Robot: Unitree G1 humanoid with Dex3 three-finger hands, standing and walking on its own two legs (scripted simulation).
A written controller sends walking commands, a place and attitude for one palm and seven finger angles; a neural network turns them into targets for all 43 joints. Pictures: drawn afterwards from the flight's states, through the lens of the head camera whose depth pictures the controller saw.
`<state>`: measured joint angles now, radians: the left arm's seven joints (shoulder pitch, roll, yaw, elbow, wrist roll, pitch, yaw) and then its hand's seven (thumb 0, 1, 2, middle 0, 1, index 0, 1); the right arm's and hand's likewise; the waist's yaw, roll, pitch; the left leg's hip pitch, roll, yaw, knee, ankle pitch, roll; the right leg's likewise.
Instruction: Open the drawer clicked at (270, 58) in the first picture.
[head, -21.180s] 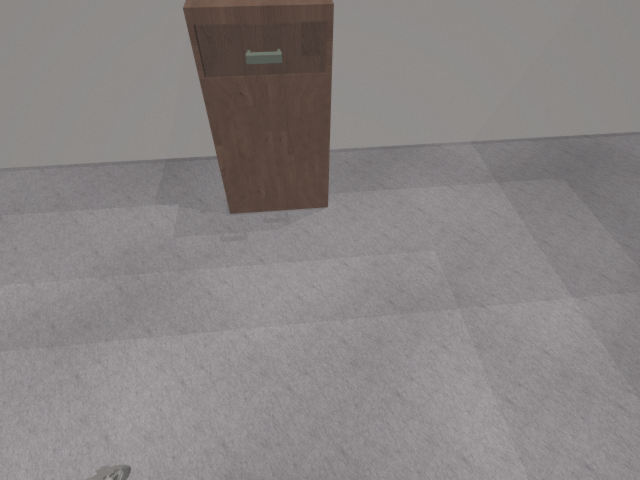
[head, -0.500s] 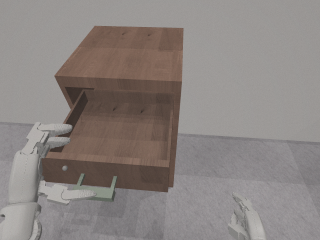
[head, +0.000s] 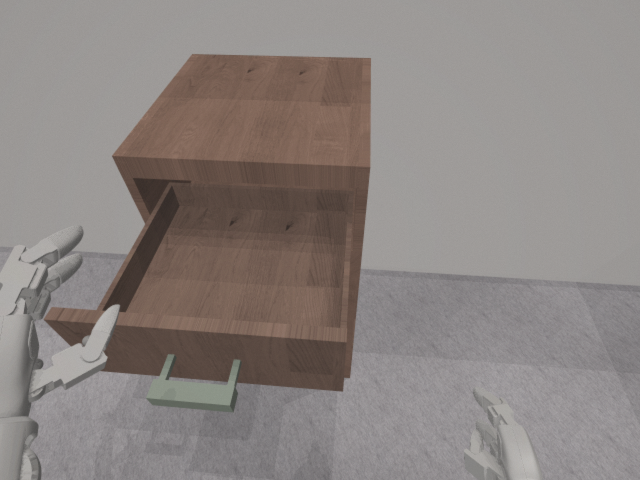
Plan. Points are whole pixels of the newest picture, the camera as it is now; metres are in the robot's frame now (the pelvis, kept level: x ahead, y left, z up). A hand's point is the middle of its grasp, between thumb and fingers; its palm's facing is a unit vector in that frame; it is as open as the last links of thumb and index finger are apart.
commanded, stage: draw the hand back to the body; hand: left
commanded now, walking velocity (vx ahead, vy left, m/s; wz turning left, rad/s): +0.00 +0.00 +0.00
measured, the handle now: (198, 379) +0.24 +0.21 -0.05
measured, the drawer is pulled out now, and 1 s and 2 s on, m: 0.30 0.30 0.30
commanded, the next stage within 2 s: step back with the hand held close in 0.26 s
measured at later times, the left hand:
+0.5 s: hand (75, 343) +0.18 +0.25 +0.16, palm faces +0.41 -0.79 -0.46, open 7.4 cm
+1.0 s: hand (49, 443) +0.10 +0.23 +0.16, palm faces +0.43 -0.82 -0.38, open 7.4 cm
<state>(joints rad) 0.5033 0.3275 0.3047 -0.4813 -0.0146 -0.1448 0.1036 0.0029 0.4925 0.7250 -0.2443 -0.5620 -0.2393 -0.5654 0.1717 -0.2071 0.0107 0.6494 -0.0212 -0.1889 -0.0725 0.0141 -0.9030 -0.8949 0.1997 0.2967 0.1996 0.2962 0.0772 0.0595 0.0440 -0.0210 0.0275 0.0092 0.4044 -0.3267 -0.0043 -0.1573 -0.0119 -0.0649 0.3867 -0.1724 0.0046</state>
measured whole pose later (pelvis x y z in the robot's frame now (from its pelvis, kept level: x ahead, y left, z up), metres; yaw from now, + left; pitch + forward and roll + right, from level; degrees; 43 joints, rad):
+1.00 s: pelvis -0.08 -0.01 -0.02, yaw +2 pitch +0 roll +0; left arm 0.56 0.33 0.35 -0.60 -0.01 -0.23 0.16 0.01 0.89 0.90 -0.22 -0.30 -0.21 -0.31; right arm 0.23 -0.20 0.01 0.60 -0.01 -0.13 -0.07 0.01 -0.90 -0.89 0.20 0.30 0.20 0.30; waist -0.01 -0.03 0.01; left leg -0.34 0.00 -0.02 0.70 -0.42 0.01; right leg -0.43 -0.04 -0.07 0.60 -0.17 -0.01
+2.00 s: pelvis -0.27 -0.05 -0.01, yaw +3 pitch +0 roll +0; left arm 0.65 0.40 0.37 -0.60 0.00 -0.19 0.15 0.01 0.89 0.90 -0.22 -0.30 -0.21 -0.31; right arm 0.28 -0.18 0.00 0.63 -0.01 -0.15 -0.06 0.01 -0.90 -0.89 0.20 0.30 0.20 0.30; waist -0.04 -0.04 -0.02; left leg -0.24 0.01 0.04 0.50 -0.26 0.01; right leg -0.40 0.02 -0.06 0.79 -0.40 0.00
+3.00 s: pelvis -0.28 -0.04 +0.00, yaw +3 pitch -2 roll +0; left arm 0.38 0.19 0.00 1.17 0.01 0.02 0.03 0.00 0.93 0.90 -0.20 -0.30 -0.20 -0.30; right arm 0.38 -0.13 0.01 1.14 -0.01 0.02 -0.02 0.01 -0.91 -0.89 0.20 0.30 0.20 0.30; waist 0.01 0.00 0.08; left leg -0.17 -0.01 0.05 0.39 -0.19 0.03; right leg -0.19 0.00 -0.08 0.37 -0.16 -0.03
